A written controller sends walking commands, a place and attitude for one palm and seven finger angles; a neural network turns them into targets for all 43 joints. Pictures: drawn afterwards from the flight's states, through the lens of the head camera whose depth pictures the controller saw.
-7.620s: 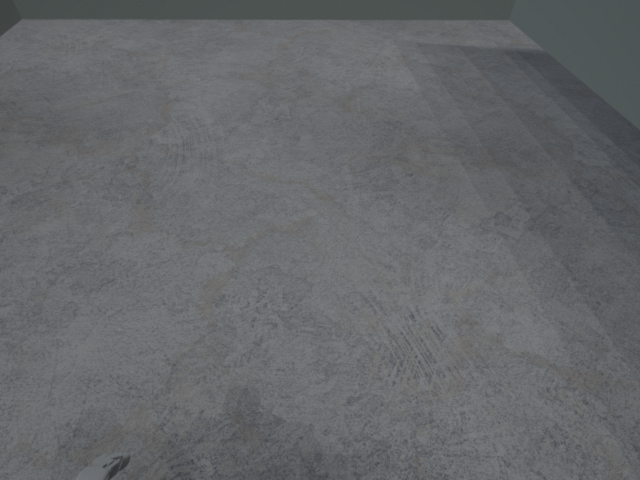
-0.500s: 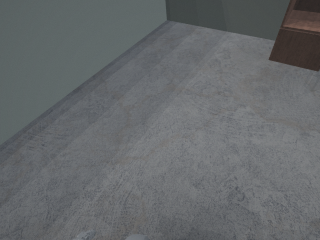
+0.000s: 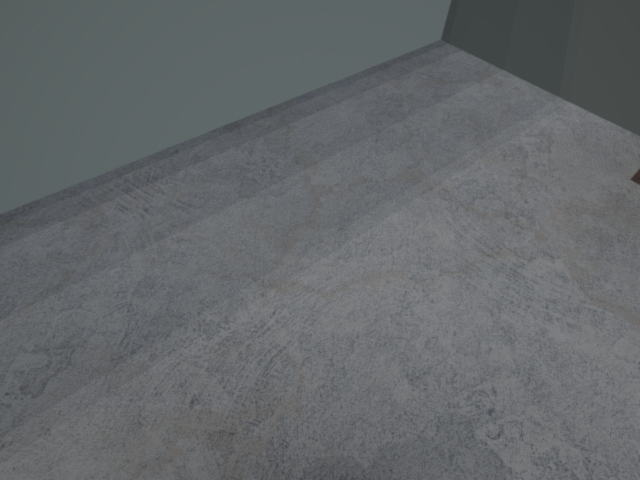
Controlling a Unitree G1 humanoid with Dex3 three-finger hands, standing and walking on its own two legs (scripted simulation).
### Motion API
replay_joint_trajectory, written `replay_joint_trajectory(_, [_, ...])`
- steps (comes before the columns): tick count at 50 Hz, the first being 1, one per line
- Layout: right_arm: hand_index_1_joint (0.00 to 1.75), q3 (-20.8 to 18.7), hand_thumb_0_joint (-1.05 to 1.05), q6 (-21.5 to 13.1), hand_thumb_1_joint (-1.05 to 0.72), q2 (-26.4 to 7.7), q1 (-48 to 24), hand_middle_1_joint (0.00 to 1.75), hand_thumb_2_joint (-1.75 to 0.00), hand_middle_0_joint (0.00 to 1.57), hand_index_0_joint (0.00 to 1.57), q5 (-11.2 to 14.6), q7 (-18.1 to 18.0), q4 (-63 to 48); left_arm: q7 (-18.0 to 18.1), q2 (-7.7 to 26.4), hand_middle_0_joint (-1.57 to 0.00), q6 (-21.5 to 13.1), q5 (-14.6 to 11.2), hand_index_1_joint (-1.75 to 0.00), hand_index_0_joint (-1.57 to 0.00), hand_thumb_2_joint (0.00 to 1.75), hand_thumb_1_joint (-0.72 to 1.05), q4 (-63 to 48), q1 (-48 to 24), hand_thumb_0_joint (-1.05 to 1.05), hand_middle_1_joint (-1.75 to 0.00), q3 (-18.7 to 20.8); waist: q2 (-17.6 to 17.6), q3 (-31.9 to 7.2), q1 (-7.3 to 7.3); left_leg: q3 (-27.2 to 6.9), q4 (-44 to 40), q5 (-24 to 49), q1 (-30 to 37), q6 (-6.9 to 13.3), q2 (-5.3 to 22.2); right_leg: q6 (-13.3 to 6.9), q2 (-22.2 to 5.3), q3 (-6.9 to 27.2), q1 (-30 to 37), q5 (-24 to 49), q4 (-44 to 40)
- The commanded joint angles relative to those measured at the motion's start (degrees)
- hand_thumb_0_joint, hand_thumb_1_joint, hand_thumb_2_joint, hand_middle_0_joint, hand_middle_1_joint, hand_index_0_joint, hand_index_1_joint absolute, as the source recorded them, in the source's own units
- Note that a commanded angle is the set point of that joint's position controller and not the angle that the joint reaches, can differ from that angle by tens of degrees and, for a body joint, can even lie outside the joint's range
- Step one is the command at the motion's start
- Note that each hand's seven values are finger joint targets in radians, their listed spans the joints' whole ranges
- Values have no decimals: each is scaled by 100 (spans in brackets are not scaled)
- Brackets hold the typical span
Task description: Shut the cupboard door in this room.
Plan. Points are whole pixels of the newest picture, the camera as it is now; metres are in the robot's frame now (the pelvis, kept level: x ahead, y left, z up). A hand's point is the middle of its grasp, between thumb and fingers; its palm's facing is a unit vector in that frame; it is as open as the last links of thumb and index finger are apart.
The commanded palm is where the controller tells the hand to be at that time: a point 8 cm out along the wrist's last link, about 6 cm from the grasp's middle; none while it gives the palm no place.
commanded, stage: turn or walk to find it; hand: left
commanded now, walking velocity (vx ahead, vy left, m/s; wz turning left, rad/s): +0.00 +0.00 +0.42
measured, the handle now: out of the picture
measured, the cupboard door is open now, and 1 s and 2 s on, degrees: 83 83 83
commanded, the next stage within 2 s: none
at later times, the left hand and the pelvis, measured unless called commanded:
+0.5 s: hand out of the picture +0.08 +0.23 -0.15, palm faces +0.16 -0.95 -0.25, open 7.4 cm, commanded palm none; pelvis -0.02 +0.01 +0.01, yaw +10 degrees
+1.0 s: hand out of the picture -0.09 +0.16 -0.15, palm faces +0.44 -0.86 -0.26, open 7.3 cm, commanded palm none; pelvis -0.04 -0.03 +0.01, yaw +24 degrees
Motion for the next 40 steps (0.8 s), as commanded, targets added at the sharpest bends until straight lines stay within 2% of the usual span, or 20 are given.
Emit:
replay_joint_trajectory(1, [30,-212,0,-265,-90,-992,665,30,-90,20,20,-36,-60,-293,30,753,-20,12,-104,-30,-20,90,90,-449,25,0,-30,253,1066,-707,-460,-1495,-2121,1471,1388,574,1057,307,-567,708,-1074,-165,832])
replay_joint_trajectory(2, [30,-303,0,-240,-90,-1439,841,30,-90,20,20,-61,-108,-325,13,466,-20,56,-89,-30,-20,90,90,-709,-285,0,-30,142,2126,-445,-606,-2705,-2570,2694,1251,1181,2055,594,43,863,-1916,-1995,1968])
replay_joint_trajectory(3, [30,-305,0,-199,-90,-1464,813,30,-90,20,20,-76,-131,-280,16,601,-20,119,-52,-30,-20,90,90,-765,-497,0,-30,152,1470,-347,-609,-2437,-2598,2292,743,1459,2206,496,6,1380,-1704,-1867,2597])
replay_joint_trajectory(5, [30,-206,0,-244,-90,-1128,291,30,-90,20,20,-81,-219,-381,-21,593,-20,166,-17,-30,-20,90,90,-632,-562,0,-30,217,1363,-71,-403,-2076,-2635,1829,422,1223,1593,527,-6,1673,-1868,-1185,3038])
replay_joint_trajectory(7, [30,-143,0,-304,-90,-990,78,30,-90,20,20,-52,-235,-467,-59,588,-20,124,-28,-30,-20,90,90,-496,-326,0,-30,216,974,-213,-233,-1621,-2412,2730,756,1084,1222,590,77,1746,-1877,-641,3188])
replay_joint_trajectory(9, [30,-146,0,-356,-90,-969,225,30,-90,20,20,-14,-243,-463,-61,595,-20,94,-52,-30,-20,90,90,-432,-243,0,-30,207,653,-492,-236,-1420,-2278,3498,1124,1063,1094,660,126,1755,-1825,-450,3205])
replay_joint_trajectory(13, [30,-183,0,-380,-90,-930,598,30,-90,20,20,-15,-248,-365,-6,569,-20,91,-66,-30,-20,90,90,-540,-453,0,-30,197,691,-684,-336,-1550,-2122,4280,1549,1120,1085,773,166,1849,-1850,-463,3009])
replay_joint_trajectory(20, [30,-248,0,-317,-90,-942,910,30,-90,20,20,-84,-237,-305,26,449,-20,93,-106,-30,-20,90,90,-827,-1104,0,-30,149,850,-548,-536,-2157,-2048,3987,1257,1320,1139,724,333,1892,-1434,-938,2020])
replay_joint_trajectory(24, [30,-280,0,-271,-90,-975,737,30,-90,20,20,-105,-214,-349,38,398,-20,67,-135,-30,-20,90,90,-854,-1004,0,-30,131,1038,-563,-436,-2365,-1963,3675,730,1272,1014,608,531,1800,-692,-903,1059])
replay_joint_trajectory(26, [30,-293,0,-258,-90,-983,646,30,-90,20,20,-93,-200,-399,45,416,-20,31,-160,-30,-20,90,90,-802,-690,0,-30,141,925,-725,-280,-2417,-1767,3431,378,1147,846,555,638,1755,-22,-332,188])
replay_joint_trajectory(27, [30,-297,0,-250,-90,-964,556,30,-90,20,20,-66,-187,-416,55,464,-20,-1,-161,-30,-20,90,90,-727,-455,0,-30,158,777,-814,-148,-2299,-1609,2971,67,975,688,539,605,1699,516,254,-475])
replay_joint_trajectory(28, [30,-292,0,-254,-90,-809,578,30,-90,20,20,-25,-163,-439,77,625,-20,-51,-134,-30,-20,90,90,-701,-279,0,-30,196,397,-892,-84,-2112,-1316,2250,-426,704,403,476,319,1913,1216,682,-1161])
replay_joint_trajectory(29, [30,-236,0,-258,-90,-470,688,30,-90,20,20,30,-123,-501,125,1107,-20,-113,-50,-30,-20,90,90,-687,-119,0,-30,274,-871,-1010,-19,-1409,-340,691,-1460,322,-210,119,-897,3078,2045,731,-1595])
replay_joint_trajectory(30, [30,-251,0,-229,-90,-449,508,30,-90,20,20,-11,-143,-651,134,1383,-20,-107,-35,-30,-20,90,90,-757,-101,0,-30,316,-1603,-734,55,-784,920,-1001,-1809,93,-656,-531,-2009,3987,1402,1284,-1737])
replay_joint_trajectory(31, [30,-313,0,-136,-90,-668,543,30,-90,20,20,-72,-133,-546,143,1197,-20,-87,-82,-30,-20,90,90,-849,-325,0,-30,276,-945,-583,-54,-1050,1867,-842,-1565,110,-417,-768,-1934,3639,634,838,-1834])
replay_joint_trajectory(32, [30,-338,0,-52,-90,-663,691,30,-90,20,20,-92,-99,-417,150,1007,-20,-113,-91,-30,-20,90,90,-938,-742,0,-30,278,-1227,-313,-251,-1145,2335,-540,-1537,99,-289,-649,-1601,3346,123,123,-2040])
replay_joint_trajectory(33, [30,-354,0,-8,-90,-630,746,30,-90,20,20,-94,-71,-300,126,904,-20,-98,-94,-30,-20,90,90,-991,-983,0,-30,231,-809,-35,-364,-1004,2741,-219,-1478,67,-257,-512,-1332,3059,-186,-183,-2068])
replay_joint_trajectory(35, [30,-319,0,8,-90,-498,993,30,-90,20,20,-100,-21,-170,108,659,-20,-137,-93,-30,-20,90,90,-1013,-1143,0,-30,151,-638,96,-533,-821,2946,289,-1473,-17,-178,-305,-918,2291,-170,446,-1868])
replay_joint_trajectory(37, [30,-304,0,8,-90,-490,1019,30,-90,20,20,-83,-15,-144,96,655,-20,-177,-96,-30,-20,90,90,-927,-834,0,-30,137,-789,-67,-440,-745,2963,477,-1555,-114,-169,-275,-813,2028,223,839,-1760])
replay_joint_trajectory(40, [30,-293,0,9,-90,-515,717,30,-90,20,20,-79,-19,-205,106,680,-20,-194,-81,-30,-20,90,90,-769,-402,0,-30,157,-769,-141,-258,-709,2731,437,-1608,-200,-60,-373,-961,2056,579,1165,-1688])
